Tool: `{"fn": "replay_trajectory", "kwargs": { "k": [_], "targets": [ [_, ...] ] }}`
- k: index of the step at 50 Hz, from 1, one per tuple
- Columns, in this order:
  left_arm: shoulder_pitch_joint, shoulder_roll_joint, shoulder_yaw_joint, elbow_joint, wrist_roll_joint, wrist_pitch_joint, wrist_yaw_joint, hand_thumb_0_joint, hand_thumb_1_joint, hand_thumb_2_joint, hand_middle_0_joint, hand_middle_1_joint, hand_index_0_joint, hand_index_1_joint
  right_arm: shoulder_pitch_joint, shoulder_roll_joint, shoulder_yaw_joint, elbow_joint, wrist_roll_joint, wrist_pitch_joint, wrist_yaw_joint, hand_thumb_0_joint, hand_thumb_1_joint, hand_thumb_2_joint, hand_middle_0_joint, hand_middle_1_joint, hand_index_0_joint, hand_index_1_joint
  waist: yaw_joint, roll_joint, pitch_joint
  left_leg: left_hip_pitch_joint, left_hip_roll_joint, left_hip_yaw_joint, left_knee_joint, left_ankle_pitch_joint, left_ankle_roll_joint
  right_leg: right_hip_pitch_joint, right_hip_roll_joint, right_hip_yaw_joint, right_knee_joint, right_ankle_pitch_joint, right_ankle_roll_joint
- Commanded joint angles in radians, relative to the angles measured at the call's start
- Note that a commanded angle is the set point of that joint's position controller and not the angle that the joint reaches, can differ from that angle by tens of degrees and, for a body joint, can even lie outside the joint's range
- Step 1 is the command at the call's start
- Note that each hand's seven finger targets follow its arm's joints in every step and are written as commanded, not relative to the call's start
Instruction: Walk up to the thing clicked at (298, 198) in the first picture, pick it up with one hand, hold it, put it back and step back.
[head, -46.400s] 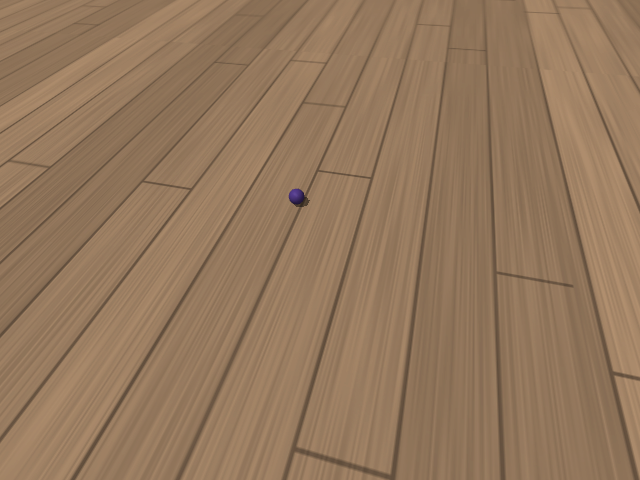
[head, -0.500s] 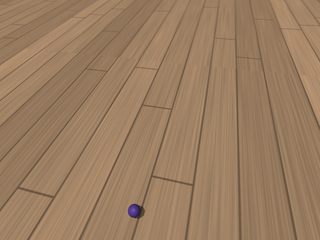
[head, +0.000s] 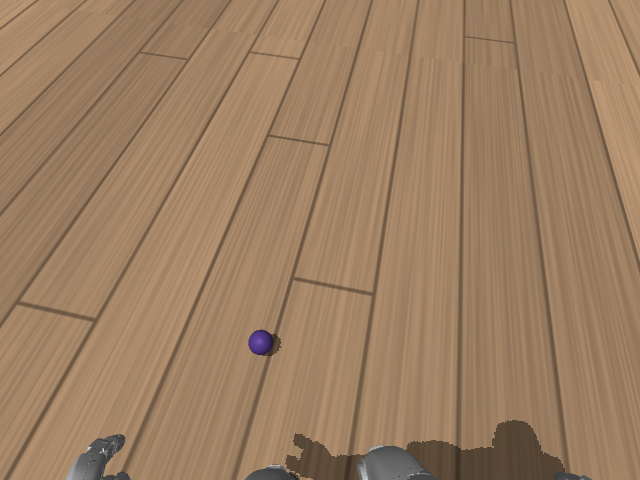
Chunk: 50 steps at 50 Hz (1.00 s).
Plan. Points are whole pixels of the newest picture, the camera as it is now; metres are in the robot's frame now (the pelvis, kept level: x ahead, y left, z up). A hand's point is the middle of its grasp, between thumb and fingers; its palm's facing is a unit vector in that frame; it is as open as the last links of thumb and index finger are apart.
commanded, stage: step back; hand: left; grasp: from above
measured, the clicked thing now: (260, 342) +0.54 +0.18 -0.72
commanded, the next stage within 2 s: none
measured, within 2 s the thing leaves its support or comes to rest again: neither
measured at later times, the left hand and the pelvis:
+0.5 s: hand out of the picture +0.00 +0.27 -0.14, palm faces +0.02 -0.92 -0.40, open 7.4 cm; pelvis -0.12 +0.00 -0.01, yaw +3 degrees
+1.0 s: hand out of the picture -0.20 +0.25 -0.14, palm faces -0.07 -0.91 -0.40, open 7.4 cm; pelvis -0.28 -0.02 -0.01, yaw -4 degrees
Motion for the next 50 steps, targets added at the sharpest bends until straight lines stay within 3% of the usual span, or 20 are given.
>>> {"fn": "replay_trajectory", "kwargs": {
  "k": [1,7,8,9,10,14,19,22,24,25,26,27,30,37,40,45,46,47,48,50],
  "targets": [
    [0.073,0.155,0.051,-0.067,0.008,-0.020,0.008,0.000,0.900,0.900,-0.200,-0.300,-0.200,-0.300,0.043,-0.261,-0.074,-0.095,-0.004,-0.031,-0.030,0.000,-0.900,-0.900,0.200,0.300,0.200,0.300,-0.011,0.153,-0.271,0.282,0.285,-0.259,-0.118,0.531,0.223,-0.026,-0.045,-0.013,-0.126,-0.007,0.034],
    [0.235,0.138,0.065,-0.016,0.027,-0.042,-0.006,0.000,0.900,0.900,-0.200,-0.300,-0.200,-0.300,-0.021,-0.286,-0.065,-0.117,0.013,-0.008,-0.019,0.000,-0.900,-0.900,0.200,0.300,0.200,0.300,0.041,0.180,-0.306,0.071,0.221,-0.205,-0.048,0.271,0.117,0.305,-0.070,-0.141,-0.700,0.295,-0.019],
    [0.226,0.185,0.075,-0.027,0.041,-0.050,-0.005,0.000,0.900,0.900,-0.200,-0.300,-0.200,-0.300,-0.009,-0.252,-0.056,-0.114,0.022,-0.007,-0.017,0.000,-0.900,-0.900,0.200,0.300,0.200,0.300,0.031,0.082,-0.289,-0.067,0.160,-0.177,0.003,0.127,0.050,0.354,-0.153,0.003,-0.730,0.302,-0.053],
    [0.197,0.262,0.093,-0.054,0.038,-0.053,-0.007,0.000,0.900,0.900,-0.200,-0.300,-0.200,-0.300,-0.017,-0.208,-0.044,-0.129,0.025,-0.007,-0.014,0.000,-0.900,-0.900,0.200,0.300,0.200,0.300,0.030,-0.134,-0.226,-0.221,-0.011,-0.080,0.162,-0.167,-0.014,0.323,-0.343,0.268,-0.813,0.304,-0.146],
    [0.132,0.343,0.106,-0.090,0.040,-0.052,-0.007,0.000,0.900,0.900,-0.200,-0.300,-0.200,-0.300,-0.047,-0.223,-0.058,-0.123,0.019,-0.002,-0.026,0.000,-0.900,-0.900,0.200,0.300,0.200,0.300,0.068,-0.243,-0.179,-0.152,-0.084,-0.086,0.435,-0.382,-0.040,0.101,-0.527,0.431,-0.876,0.373,-0.309],
    [-0.005,0.211,0.080,-0.143,0.033,-0.057,0.007,0.000,0.900,0.900,-0.200,-0.300,-0.200,-0.300,0.068,-0.220,-0.053,-0.074,0.033,-0.009,-0.025,0.000,-0.900,-0.900,0.200,0.300,0.200,0.300,-0.009,-0.105,-0.166,-0.132,-0.109,-0.147,0.589,-0.231,-0.046,0.150,-0.323,0.077,-0.736,0.678,-0.196],
    [0.103,0.198,0.077,-0.162,0.037,-0.049,0.018,0.000,0.900,0.900,-0.200,-0.300,-0.200,-0.300,0.041,-0.215,-0.046,-0.106,0.022,-0.010,-0.027,0.000,-0.900,-0.900,0.200,0.300,0.200,0.300,0.058,-0.147,-0.224,-0.155,-0.039,-0.093,0.315,-0.291,-0.060,0.379,-0.356,0.092,-0.657,0.784,-0.211],
    [0.086,0.210,0.071,-0.178,0.024,-0.037,0.015,0.000,0.900,0.900,-0.200,-0.300,-0.200,-0.300,0.095,-0.201,-0.053,-0.086,0.009,-0.017,-0.022,0.000,-0.900,-0.900,0.200,0.300,0.200,0.300,0.031,-0.161,-0.247,-0.013,-0.001,-0.030,0.015,-0.200,-0.035,0.347,-0.342,0.067,-0.590,0.791,-0.175],
    [0.091,0.195,0.057,-0.185,0.011,-0.023,0.006,0.000,0.900,0.900,-0.200,-0.300,-0.200,-0.300,0.134,-0.203,-0.064,-0.066,-0.003,-0.029,-0.019,0.000,-0.900,-0.900,0.200,0.300,0.200,0.300,0.002,-0.099,-0.257,0.128,0.008,-0.019,-0.238,0.083,-0.026,0.252,-0.280,0.026,-0.500,0.681,-0.109],
    [0.130,0.155,0.049,-0.191,0.007,-0.019,0.003,0.000,0.900,0.900,-0.200,-0.300,-0.200,-0.300,0.109,-0.278,-0.085,-0.081,-0.019,-0.034,-0.018,0.000,-0.900,-0.900,0.200,0.300,0.200,0.300,0.024,0.075,-0.278,0.229,0.178,-0.255,-0.243,0.244,0.023,0.092,-0.171,-0.023,-0.393,0.451,-0.048],
    [0.070,0.152,0.053,-0.208,0.002,-0.023,0.012,0.000,0.900,0.900,-0.200,-0.300,-0.200,-0.300,0.058,-0.394,-0.100,-0.103,-0.013,-0.032,-0.005,0.000,-0.900,-0.900,0.200,0.300,0.200,0.300,-0.007,0.298,-0.251,0.159,0.368,-0.469,-0.257,0.436,0.175,-0.021,0.006,-0.104,-0.221,-0.051,-0.005],
    [0.021,0.179,0.070,-0.193,0.019,-0.021,0.026,0.000,0.900,0.900,-0.200,-0.300,-0.200,-0.300,0.070,-0.394,-0.103,-0.104,-0.013,-0.034,-0.007,0.000,-0.900,-0.900,0.200,0.300,0.200,0.300,-0.052,0.245,-0.230,0.047,0.425,-0.543,-0.270,0.428,0.258,0.015,0.004,0.035,-0.028,-0.143,-0.002],
    [0.115,0.155,0.063,-0.149,-0.005,-0.018,0.021,0.000,0.900,0.900,-0.200,-0.300,-0.200,-0.300,-0.034,-0.267,-0.065,-0.117,-0.010,-0.037,-0.025,0.000,-0.900,-0.900,0.200,0.300,0.200,0.300,0.043,0.135,-0.217,0.157,0.270,-0.241,-0.171,0.530,0.163,-0.084,0.006,0.059,0.118,0.013,-0.017],
    [0.145,0.153,0.064,-0.156,0.014,-0.024,0.007,0.000,0.900,0.900,-0.200,-0.300,-0.200,-0.300,0.037,-0.269,-0.077,-0.140,-0.001,-0.034,-0.033,0.000,-0.900,-0.900,0.200,0.300,0.200,0.300,-0.014,0.180,-0.237,0.295,0.303,-0.228,-0.137,0.497,0.226,-0.064,-0.039,-0.011,-0.109,0.022,0.052],
    [0.158,0.152,0.069,-0.147,0.015,-0.029,0.000,0.000,0.900,0.900,-0.200,-0.300,-0.200,-0.300,0.032,-0.276,-0.074,-0.155,-0.010,-0.026,-0.026,0.000,-0.900,-0.900,0.200,0.300,0.200,0.300,-0.019,0.194,-0.247,0.224,0.283,-0.214,-0.152,0.389,0.204,0.042,-0.057,-0.076,-0.271,0.040,0.040],
    [0.324,0.163,0.082,-0.062,0.035,-0.038,-0.016,0.000,0.900,0.900,-0.200,-0.300,-0.200,-0.300,-0.040,-0.278,-0.076,-0.169,0.009,-0.005,-0.018,0.000,-0.900,-0.900,0.200,0.300,0.200,0.300,0.057,0.186,-0.292,-0.019,0.219,-0.177,-0.094,0.088,0.068,0.322,-0.098,-0.106,-0.683,0.257,-0.036],
    [0.311,0.213,0.097,-0.078,0.049,-0.044,-0.017,0.000,0.900,0.900,-0.200,-0.300,-0.200,-0.300,-0.025,-0.228,-0.062,-0.177,0.014,-0.003,-0.018,0.000,-0.900,-0.900,0.200,0.300,0.200,0.300,0.046,0.009,-0.243,-0.188,0.113,-0.125,0.041,-0.099,0.007,0.326,-0.238,0.140,-0.770,0.143,-0.081],
    [0.239,0.320,0.120,-0.117,0.041,-0.040,-0.019,0.000,0.900,0.900,-0.200,-0.300,-0.200,-0.300,-0.070,-0.196,-0.058,-0.192,0.019,-0.007,-0.028,0.000,-0.900,-0.900,0.200,0.300,0.200,0.300,0.080,-0.236,-0.186,-0.217,-0.074,-0.039,0.293,-0.320,-0.048,0.142,-0.450,0.363,-0.875,0.186,-0.224],
    [0.166,0.345,0.118,-0.155,0.045,-0.045,-0.015,0.000,0.900,0.900,-0.200,-0.300,-0.200,-0.300,-0.060,-0.234,-0.071,-0.179,0.012,0.000,-0.035,0.000,-0.900,-0.900,0.200,0.300,0.200,0.300,0.078,-0.226,-0.133,-0.156,-0.056,-0.141,0.496,-0.362,-0.064,-0.034,-0.535,0.440,-0.903,0.210,-0.299],
    [0.041,0.233,0.088,-0.182,0.038,-0.050,-0.002,0.000,0.900,0.900,-0.200,-0.300,-0.200,-0.300,0.024,-0.231,-0.069,-0.137,0.022,-0.003,-0.031,0.000,-0.900,-0.900,0.200,0.300,0.200,0.300,-0.002,-0.073,-0.124,-0.133,-0.096,-0.181,0.596,-0.235,-0.046,-0.002,-0.370,0.157,-0.805,0.423,-0.207]
  ]
}}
